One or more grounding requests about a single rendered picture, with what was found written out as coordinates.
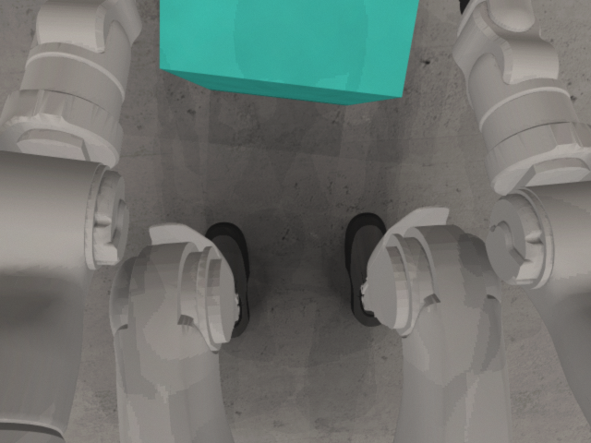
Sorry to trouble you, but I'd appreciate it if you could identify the robot right forearm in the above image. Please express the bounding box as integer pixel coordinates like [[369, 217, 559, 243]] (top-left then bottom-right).
[[452, 0, 591, 196]]

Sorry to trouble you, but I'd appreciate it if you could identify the carton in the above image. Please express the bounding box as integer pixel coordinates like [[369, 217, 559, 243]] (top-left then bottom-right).
[[160, 0, 419, 105]]

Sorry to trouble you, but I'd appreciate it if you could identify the left robot thigh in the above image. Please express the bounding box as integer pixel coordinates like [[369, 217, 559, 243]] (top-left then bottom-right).
[[114, 242, 235, 443]]

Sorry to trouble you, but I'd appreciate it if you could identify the robot right shin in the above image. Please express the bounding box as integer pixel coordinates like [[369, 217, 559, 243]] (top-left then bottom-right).
[[361, 206, 501, 326]]

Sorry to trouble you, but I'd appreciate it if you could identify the left robot upper arm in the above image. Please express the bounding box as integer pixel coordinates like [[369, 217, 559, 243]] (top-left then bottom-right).
[[0, 150, 129, 443]]

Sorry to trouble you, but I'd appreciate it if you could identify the right robot upper arm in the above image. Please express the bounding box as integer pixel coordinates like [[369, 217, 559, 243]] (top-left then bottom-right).
[[485, 181, 591, 427]]

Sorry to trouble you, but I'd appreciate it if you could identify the robot left forearm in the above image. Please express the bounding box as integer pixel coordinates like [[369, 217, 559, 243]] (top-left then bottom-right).
[[0, 0, 142, 169]]

